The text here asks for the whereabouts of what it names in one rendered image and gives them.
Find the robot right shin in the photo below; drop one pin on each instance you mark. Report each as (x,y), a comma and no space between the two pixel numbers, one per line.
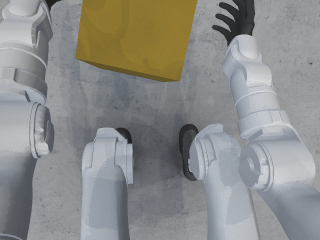
(213,128)

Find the right robot hand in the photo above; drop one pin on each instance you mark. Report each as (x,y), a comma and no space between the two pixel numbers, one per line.
(244,19)

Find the left robot hand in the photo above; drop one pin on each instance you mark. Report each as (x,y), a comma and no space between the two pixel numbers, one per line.
(50,3)

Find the left robot upper arm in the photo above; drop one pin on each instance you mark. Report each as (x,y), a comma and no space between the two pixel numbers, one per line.
(26,134)

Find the robot right forearm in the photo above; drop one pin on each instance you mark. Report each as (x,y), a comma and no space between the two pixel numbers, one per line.
(255,98)

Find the robot right foot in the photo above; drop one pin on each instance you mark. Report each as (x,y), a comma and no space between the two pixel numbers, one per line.
(186,136)

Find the carton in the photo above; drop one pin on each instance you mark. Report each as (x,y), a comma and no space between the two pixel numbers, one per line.
(143,38)

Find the right robot upper arm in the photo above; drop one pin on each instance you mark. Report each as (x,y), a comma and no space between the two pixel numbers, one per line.
(282,171)

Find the robot left forearm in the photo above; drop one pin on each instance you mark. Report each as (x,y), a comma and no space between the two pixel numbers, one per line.
(25,33)

